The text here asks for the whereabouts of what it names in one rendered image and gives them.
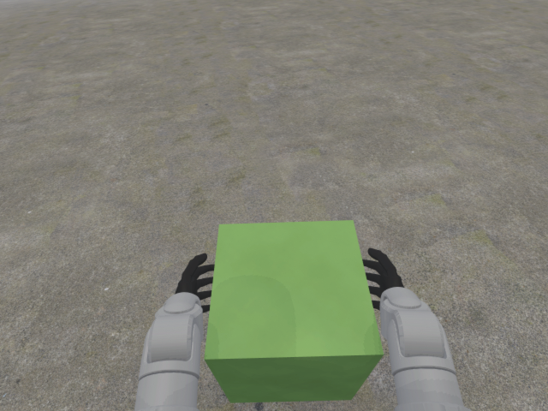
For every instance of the robot left forearm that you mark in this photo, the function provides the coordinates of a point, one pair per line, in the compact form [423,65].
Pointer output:
[170,363]

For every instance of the robot right forearm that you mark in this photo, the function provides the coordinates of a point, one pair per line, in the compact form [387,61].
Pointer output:
[420,357]

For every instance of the carton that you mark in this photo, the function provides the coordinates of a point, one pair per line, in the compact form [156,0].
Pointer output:
[291,316]

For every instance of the robot right hand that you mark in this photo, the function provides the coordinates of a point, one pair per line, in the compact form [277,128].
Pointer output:
[387,276]

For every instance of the robot left hand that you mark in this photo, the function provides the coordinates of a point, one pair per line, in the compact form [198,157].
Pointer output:
[189,282]

